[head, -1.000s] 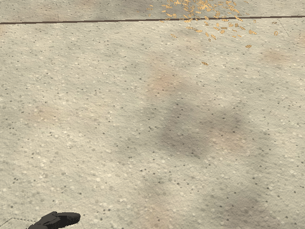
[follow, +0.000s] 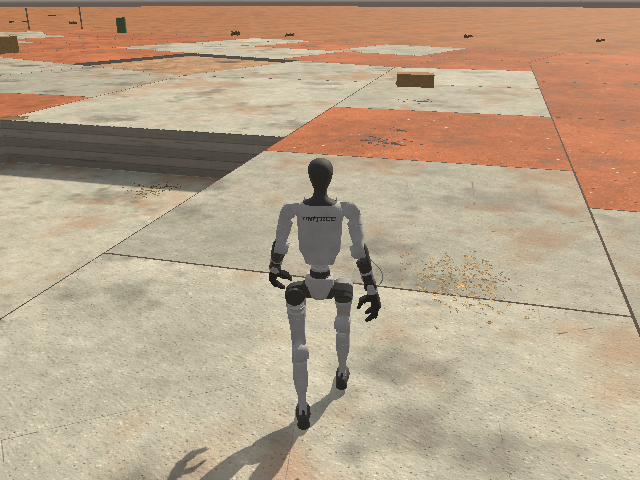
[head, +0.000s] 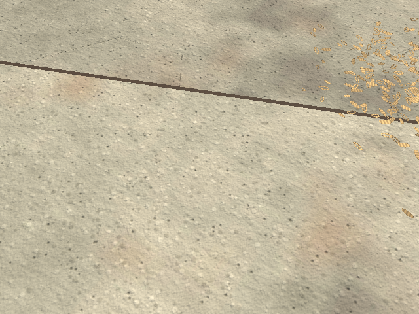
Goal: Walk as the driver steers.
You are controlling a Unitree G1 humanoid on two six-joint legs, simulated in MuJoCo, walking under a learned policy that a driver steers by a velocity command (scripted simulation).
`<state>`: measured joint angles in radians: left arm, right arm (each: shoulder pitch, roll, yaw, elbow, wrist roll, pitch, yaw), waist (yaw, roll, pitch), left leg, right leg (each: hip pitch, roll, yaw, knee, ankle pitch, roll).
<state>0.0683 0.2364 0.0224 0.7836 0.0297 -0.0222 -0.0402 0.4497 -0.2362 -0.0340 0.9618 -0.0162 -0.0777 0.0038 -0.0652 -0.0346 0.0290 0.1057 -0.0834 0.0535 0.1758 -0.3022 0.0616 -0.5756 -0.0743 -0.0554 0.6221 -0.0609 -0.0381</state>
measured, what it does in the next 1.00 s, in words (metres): walks ahead: right foot, then left foot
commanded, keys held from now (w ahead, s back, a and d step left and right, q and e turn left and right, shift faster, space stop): w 0.50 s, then w+e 0.50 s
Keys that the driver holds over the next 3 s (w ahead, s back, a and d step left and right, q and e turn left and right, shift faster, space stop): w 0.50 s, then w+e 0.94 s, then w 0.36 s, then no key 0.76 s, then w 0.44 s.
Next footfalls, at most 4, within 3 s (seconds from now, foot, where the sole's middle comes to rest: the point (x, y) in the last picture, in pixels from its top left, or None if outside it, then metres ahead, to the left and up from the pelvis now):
0.06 right None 0.21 -0.11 -0.77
0.62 left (179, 310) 0.50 0.09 -0.77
1.16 right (244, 237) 0.73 -0.14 -0.77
1.70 left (237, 156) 1.10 -0.16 -0.77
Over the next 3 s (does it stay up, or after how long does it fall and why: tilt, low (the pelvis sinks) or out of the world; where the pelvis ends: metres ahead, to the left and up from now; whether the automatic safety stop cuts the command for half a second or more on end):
stays up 1.16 -0.37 0.00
